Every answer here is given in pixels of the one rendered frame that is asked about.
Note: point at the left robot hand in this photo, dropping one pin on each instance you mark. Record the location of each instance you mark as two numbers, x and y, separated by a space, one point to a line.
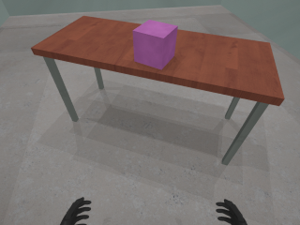
71 217

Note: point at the carton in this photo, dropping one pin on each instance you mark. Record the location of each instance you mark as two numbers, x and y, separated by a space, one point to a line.
154 43

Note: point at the right robot hand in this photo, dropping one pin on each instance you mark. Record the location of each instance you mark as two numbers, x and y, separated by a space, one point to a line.
235 216

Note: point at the table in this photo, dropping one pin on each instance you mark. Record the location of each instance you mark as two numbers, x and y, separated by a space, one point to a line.
231 66

